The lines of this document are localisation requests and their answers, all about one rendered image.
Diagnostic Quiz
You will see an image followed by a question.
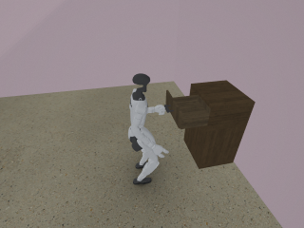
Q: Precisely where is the right robot upper arm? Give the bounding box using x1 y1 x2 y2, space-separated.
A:
131 102 146 135

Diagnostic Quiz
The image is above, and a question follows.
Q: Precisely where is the robot right hand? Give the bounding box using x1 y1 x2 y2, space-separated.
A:
153 144 169 158

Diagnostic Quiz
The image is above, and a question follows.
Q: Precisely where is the drawer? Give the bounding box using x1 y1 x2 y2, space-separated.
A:
165 90 211 129

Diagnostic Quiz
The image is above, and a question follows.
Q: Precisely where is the left robot shin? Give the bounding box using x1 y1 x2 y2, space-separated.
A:
140 153 148 165

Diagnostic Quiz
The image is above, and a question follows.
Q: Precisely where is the robot head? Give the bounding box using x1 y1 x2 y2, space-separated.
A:
132 73 150 101

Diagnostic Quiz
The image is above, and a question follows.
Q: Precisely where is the robot left forearm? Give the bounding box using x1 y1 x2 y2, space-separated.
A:
147 106 155 114

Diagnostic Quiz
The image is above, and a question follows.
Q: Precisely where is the robot left hand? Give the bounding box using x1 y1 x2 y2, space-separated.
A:
155 104 166 115

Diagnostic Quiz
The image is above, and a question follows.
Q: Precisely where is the handle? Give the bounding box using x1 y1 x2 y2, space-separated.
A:
164 104 174 113

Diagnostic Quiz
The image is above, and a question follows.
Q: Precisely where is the cabinet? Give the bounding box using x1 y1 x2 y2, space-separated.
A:
183 80 256 169

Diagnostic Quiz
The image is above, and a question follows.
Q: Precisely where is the robot right forearm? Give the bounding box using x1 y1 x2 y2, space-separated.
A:
133 128 156 149

